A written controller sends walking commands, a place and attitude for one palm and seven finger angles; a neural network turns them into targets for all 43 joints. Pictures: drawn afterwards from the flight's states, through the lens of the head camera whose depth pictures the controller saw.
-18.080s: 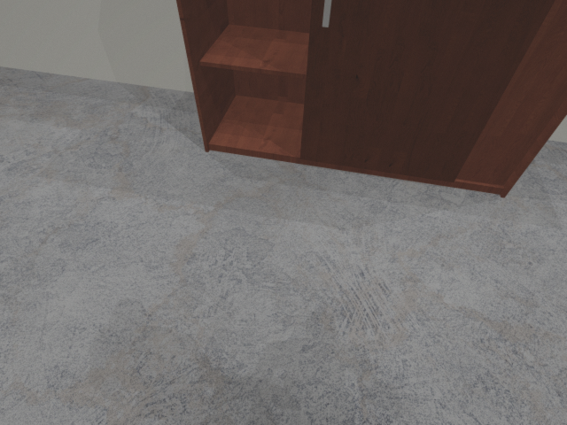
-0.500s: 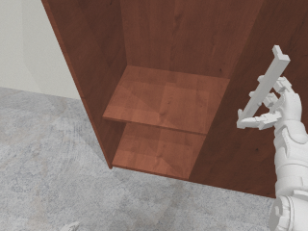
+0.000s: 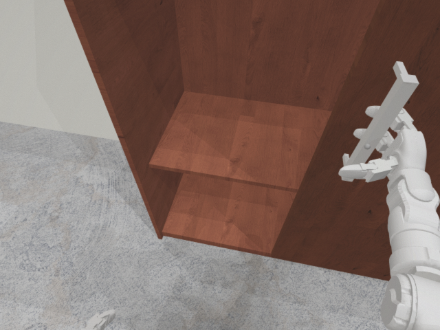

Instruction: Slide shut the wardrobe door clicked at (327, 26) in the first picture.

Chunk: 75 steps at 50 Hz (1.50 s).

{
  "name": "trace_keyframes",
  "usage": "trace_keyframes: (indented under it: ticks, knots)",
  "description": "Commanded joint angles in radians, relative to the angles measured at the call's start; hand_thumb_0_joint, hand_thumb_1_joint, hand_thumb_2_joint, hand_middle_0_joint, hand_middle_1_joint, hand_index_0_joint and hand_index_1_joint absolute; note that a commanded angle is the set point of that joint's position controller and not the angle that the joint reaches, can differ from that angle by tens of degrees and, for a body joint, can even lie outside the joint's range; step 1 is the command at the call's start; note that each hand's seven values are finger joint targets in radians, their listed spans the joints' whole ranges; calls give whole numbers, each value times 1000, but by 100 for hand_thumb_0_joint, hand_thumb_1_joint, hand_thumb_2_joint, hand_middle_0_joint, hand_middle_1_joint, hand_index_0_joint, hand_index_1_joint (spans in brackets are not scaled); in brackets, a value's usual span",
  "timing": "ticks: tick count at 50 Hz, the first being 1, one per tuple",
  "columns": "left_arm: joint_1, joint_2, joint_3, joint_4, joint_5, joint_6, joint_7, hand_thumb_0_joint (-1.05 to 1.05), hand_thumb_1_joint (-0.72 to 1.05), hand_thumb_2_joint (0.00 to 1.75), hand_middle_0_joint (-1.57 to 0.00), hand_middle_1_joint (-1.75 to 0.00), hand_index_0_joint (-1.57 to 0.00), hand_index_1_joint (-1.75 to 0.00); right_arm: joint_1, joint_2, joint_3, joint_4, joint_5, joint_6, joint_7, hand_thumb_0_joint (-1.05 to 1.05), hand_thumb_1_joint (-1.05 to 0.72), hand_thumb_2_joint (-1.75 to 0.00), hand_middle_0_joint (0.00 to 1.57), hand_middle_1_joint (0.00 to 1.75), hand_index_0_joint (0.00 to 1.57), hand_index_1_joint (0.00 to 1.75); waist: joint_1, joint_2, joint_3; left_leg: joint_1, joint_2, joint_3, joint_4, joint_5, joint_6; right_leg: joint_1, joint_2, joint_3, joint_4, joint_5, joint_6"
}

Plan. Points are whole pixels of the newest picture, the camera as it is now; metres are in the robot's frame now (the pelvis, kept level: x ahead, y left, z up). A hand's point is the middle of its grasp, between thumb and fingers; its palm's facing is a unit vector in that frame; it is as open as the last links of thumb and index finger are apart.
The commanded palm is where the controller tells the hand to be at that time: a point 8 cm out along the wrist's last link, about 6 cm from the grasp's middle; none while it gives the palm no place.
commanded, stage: slide the fingers in behind the handle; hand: right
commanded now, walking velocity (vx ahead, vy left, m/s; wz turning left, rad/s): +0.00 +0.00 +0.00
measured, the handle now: (369, 129) +0.50 -0.22 +0.12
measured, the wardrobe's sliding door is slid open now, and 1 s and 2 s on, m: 0.52 0.52 0.52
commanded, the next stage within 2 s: grip the handle and tug to test in 0.26 s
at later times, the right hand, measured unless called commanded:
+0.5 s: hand (364, 143) +0.45 -0.20 +0.13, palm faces +0.08 +1.00 -0.01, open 13.6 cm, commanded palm +0.42 -0.24 +0.12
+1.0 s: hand (362, 142) +0.45 -0.19 +0.13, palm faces +0.09 +1.00 -0.01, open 6.3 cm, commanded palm +0.42 -0.24 +0.12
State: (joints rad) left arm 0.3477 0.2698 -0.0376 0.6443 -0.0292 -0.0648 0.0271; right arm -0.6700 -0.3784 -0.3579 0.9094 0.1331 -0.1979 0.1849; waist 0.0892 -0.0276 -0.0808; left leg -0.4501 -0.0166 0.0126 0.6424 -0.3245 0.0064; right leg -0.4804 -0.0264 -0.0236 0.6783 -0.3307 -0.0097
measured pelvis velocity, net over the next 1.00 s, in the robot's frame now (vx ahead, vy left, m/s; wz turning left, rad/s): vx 0.01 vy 0.00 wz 0.00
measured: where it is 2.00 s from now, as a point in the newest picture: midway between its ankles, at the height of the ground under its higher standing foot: outside the picture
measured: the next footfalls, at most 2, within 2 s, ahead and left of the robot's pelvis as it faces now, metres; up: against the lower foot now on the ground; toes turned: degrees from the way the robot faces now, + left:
none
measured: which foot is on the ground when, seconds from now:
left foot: down 0.00-1.00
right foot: down 0.00-1.00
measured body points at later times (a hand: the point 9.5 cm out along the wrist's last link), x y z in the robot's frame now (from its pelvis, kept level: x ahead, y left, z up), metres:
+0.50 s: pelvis +0.00 +0.00 +0.00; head +0.04 +0.00 +0.45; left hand +0.07 +0.25 -0.11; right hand +0.44 -0.25 +0.13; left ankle +0.00 +0.12 -0.72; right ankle +0.00 -0.11 -0.72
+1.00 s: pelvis +0.01 +0.00 +0.00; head +0.04 +0.00 +0.45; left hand +0.07 +0.26 -0.11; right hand +0.44 -0.25 +0.13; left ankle +0.00 +0.12 -0.72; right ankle +0.00 -0.11 -0.72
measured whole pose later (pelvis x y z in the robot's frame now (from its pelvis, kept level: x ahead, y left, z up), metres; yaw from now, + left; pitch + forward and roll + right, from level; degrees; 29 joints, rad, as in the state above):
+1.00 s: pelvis +0.01 +0.00 +0.00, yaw +0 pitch +8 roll +1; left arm 0.36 0.27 -0.03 0.66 -0.02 -0.06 0.02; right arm -0.68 -0.36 -0.34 0.90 0.12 -0.20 0.15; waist 0.09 -0.03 -0.08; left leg -0.45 -0.02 0.01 0.64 -0.33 0.00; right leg -0.49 -0.02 -0.02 0.68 -0.34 -0.01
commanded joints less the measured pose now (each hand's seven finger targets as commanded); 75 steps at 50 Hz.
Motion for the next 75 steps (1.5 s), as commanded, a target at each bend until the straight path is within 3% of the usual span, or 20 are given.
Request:
trace_keyframes:
  ticks: [1, 3, 6, 8, 10, 18, 21, 24, 26, 29, 32, 43, 48, 50, 52, 60, 64, 67, 69, 75]
  knots:
    - [31, 145, 58, -113, 0, -34, 17, 0, 90, 90, -20, -30, -20, -30, -428, -269, -40, -270, 17, -90, 1, 0, 50, -30, 30, 120, 30, 120, -11, -16, -347, 127, -11, -14, -61, 353, 21, 189, 23, 27, -58, 269, -24]
    - [31, 139, 57, -104, -3, -38, 15, 0, 90, 90, -20, -30, -20, -30, -456, -211, 5, -264, 27, -86, 11, 0, 50, -30, 30, 120, 30, 120, 2, -51, -314, 94, -11, -7, -66, 339, 21, 204, 23, 31, -59, 266, -20]
    - [34, 147, 58, -100, -5, -38, 17, 0, 90, 90, -20, -30, -20, -30, -440, -223, -8, -224, 29, -71, 13, 0, 50, -30, 30, 120, 30, 120, 2, 3, -283, 87, -13, -4, -73, 315, 20, 173, 21, 32, -65, 237, -23]
    - [33, 143, 58, -101, -5, -40, 14, 0, 90, 90, -20, -30, -20, -30, -451, -192, 20, -252, 24, -69, 9, 0, 50, -30, 30, 120, 30, 120, 1, -59, -299, 69, -12, 3, -66, 308, 24, 206, 22, 40, -67, 260, -18]
    - [36, 144, 60, -94, -4, -44, 13, 0, 90, 90, -20, -30, -20, -30, -468, -180, 25, -245, 27, -67, -2, 0, 50, -30, 30, 120, 30, 120, 9, -28, -288, 50, -14, 8, -71, 286, 22, 209, 19, 48, -67, 248, -16]
    - [41, 141, 57, -89, 2, -41, 9, 0, 90, 90, -20, -30, -20, -30, -485, -217, 0, -224, 3, -81, -30, 0, 50, -30, 30, 120, 30, 120, 4, -32, -310, 72, -12, -1, -60, 306, 21, 194, 22, 40, -59, 253, -17]
    - [42, 150, 54, -92, 3, -35, 14, 0, 90, 90, -20, -30, -20, -30, -465, -278, -48, -182, -1, -81, -30, 0, 36, -36, 32, 122, 32, 122, -5, 17, -287, 86, -13, -5, -63, 292, 21, 146, 21, 38, -65, 218, -22]
    - [42, 141, 56, -98, 2, -39, 10, 0, 90, 90, -20, -30, -20, -30, -483, -219, -3, -220, 0, -87, -24, 0, 22, -42, 33, 124, 33, 124, -1, -78, -318, 63, -13, -1, -56, 301, 25, 206, 20, 41, -59, 259, -14]
    - [49, 147, 61, -97, 3, -37, 12, 0, 90, 90, -20, -30, -20, -30, -474, -241, -21, -230, 7, -89, -23, 0, 13, -46, 34, 125, 34, 125, 1, 10, -341, 92, -17, 1, -53, 334, 22, 198, 16, 43, -54, 288, -19]
    - [46, 144, 59, -93, -2, -36, 10, 0, 90, 90, -20, -30, -20, -30, -470, -205, 6, -208, 9, -75, -16, 0, -1, -52, 35, 127, 35, 127, 6, -43, -291, 59, -15, 4, -61, 306, 22, 188, 18, 38, -60, 261, -15]
    - [56, 150, 62, -89, 1, -37, 11, 0, 90, 90, -20, -30, -20, -30, -493, -232, -15, -213, 9, -73, -23, 0, -15, -58, 37, 129, 37, 129, 7, -3, -311, 75, -15, 1, -60, 317, 20, 180, 19, 39, -58, 258, -21]
    - [53, 141, 65, -95, 5, -39, 2, 0, 90, 90, -20, -30, -20, -30, -448, -186, 13, -268, 2, -82, -43, 0, -67, -80, 43, 137, 43, 137, -7, -40, -352, 79, -17, 6, -49, 352, 22, 235, 16, 45, -52, 335, -14]
    - [50, 145, 61, -91, 2, -33, 7, 0, 90, 90, -20, -30, -20, -30, -454, -219, -8, -237, 3, -73, -36, 0, -90, -90, 45, 140, 45, 140, -3, -9, -313, 100, -16, -2, -57, 359, 22, 187, 22, 33, -56, 292, -21]
    - [42, 140, 61, -98, 1, -34, 6, 0, 90, 90, -20, -30, -20, -30, -455, -203, 4, -264, 4, -75, -30, 0, -90, -90, 45, 140, 45, 140, -6, -53, -327, 100, -13, -3, -56, 361, 22, 204, 24, 31, -55, 299, -18]
    - [45, 142, 63, -99, 2, -31, 7, 0, 90, 90, -20, -30, -20, -30, -408, -217, -16, -255, 11, -70, -29, 0, -90, -90, 45, 140, 45, 140, -10, -3, -330, 119, -15, -2, -56, 389, 21, 196, 22, 30, -51, 318, -22]
    - [46, 144, 62, -100, 1, -26, 11, 0, 90, 90, -20, -30, -20, -30, -429, -247, -32, -256, 9, -64, -24, 0, -90, -90, 45, 140, 45, 140, -10, 9, -333, 127, -11, -6, -55, 382, 19, 177, 25, 29, -53, 295, -23]
    - [34, 137, 61, -109, -1, -24, 8, 0, 90, 90, -20, -30, -20, -30, -396, -217, -11, -286, 15, -60, -16, 0, -90, -90, 45, 140, 45, 140, -12, -49, -330, 121, -11, -6, -57, 399, 20, 202, 24, 24, -52, 324, -20]
    - [36, 143, 60, -108, 0, -23, 9, 0, 90, 90, -20, -30, -20, -30, -407, -226, -19, -267, 18, -57, -20, 0, -90, -90, 45, 140, 45, 140, -5, 8, -306, 120, -13, -8, -64, 383, 17, 171, 24, 23, -56, 287, -26]
    - [29, 138, 61, -115, -2, -24, 10, 0, 90, 90, -20, -30, -20, -30, -387, -218, -13, -292, 15, -59, -17, 0, -90, -90, 45, 140, 45, 140, -16, -44, -317, 128, -11, -9, -59, 390, 21, 185, 26, 20, -58, 303, -22]
    - [18, 138, 66, -139, -2, -22, 3, 0, 90, 90, -20, -30, -20, -30, -237, -222, -44, -364, 34, -41, -15, 0, -90, -90, 45, 140, 45, 140, -47, -9, -338, 182, -12, -5, -55, 457, 21, 194, 20, 17, -63, 368, -21]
